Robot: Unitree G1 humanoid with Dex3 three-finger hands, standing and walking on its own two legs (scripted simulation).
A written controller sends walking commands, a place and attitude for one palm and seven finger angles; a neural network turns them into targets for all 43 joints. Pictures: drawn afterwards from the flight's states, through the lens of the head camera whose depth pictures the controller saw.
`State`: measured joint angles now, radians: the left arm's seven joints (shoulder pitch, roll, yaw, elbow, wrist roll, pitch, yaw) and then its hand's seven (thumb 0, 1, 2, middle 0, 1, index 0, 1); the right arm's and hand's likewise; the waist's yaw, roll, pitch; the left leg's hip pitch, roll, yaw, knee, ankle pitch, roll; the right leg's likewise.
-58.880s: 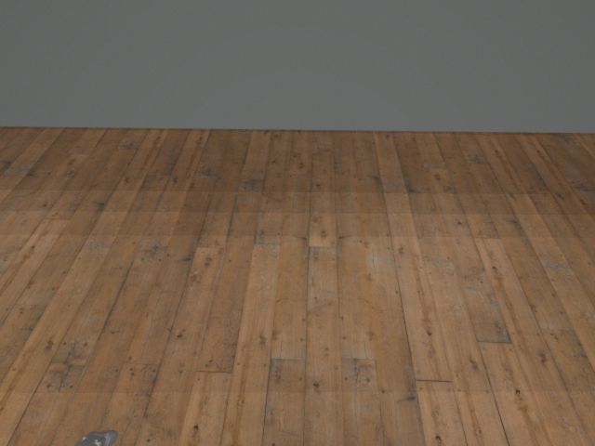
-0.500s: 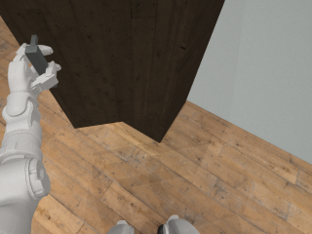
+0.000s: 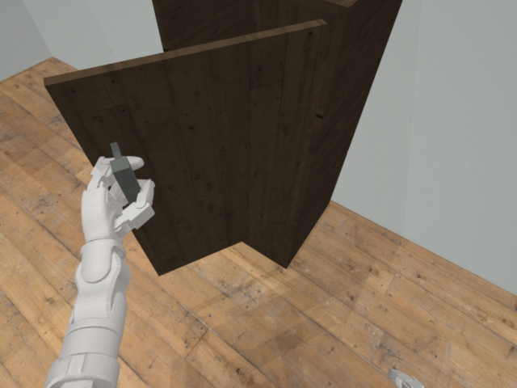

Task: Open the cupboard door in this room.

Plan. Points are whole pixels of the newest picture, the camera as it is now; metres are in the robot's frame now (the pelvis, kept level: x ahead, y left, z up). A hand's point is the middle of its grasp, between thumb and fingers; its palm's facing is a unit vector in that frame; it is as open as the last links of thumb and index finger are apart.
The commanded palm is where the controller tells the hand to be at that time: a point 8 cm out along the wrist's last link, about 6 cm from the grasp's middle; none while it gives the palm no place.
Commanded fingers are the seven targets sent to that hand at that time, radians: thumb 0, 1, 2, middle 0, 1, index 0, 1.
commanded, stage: pull the door open along its arc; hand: left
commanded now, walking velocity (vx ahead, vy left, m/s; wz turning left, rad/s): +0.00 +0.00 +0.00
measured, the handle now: (129, 180) +0.42 +0.22 +0.07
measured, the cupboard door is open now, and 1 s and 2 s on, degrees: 60 86 88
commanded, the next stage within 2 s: open thumb and fingers to let go in 0.54 s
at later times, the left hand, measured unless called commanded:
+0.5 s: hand (208, 256) +0.29 +0.08 +0.08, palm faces +0.54 -0.84 -0.01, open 6.2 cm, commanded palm +0.22 +0.10 +0.07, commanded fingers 0.00 0.90 0.90 -0.40 -1.35 -0.40 -1.35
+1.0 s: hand (226, 263) +0.28 +0.05 +0.07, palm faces +0.56 -0.83 -0.04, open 9.3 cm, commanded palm +0.23 +0.09 +0.07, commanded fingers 0.00 -0.43 0.33 -0.31 -1.21 -0.31 -1.21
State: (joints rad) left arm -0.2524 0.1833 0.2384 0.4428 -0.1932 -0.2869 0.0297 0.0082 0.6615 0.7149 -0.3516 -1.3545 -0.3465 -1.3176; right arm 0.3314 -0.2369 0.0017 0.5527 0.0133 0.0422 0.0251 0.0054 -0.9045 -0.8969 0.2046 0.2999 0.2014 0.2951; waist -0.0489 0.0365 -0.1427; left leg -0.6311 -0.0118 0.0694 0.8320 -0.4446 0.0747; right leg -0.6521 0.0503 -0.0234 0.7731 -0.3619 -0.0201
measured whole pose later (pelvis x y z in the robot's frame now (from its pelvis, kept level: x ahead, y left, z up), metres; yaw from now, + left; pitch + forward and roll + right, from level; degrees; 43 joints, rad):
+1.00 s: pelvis -0.02 -0.07 +0.00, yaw +6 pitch +7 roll +1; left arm 0.02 -0.11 -0.13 0.14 0.06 -0.12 0.62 0.01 0.19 0.59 -0.35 -1.28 -0.35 -1.28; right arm 0.16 -0.19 0.01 0.60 -0.07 0.02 -0.02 0.01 -0.90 -0.90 0.20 0.30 0.20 0.30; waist 0.01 0.04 -0.12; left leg -0.53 -0.02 -0.04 0.80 -0.39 -0.02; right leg -0.55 0.04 -0.13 0.80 -0.38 -0.12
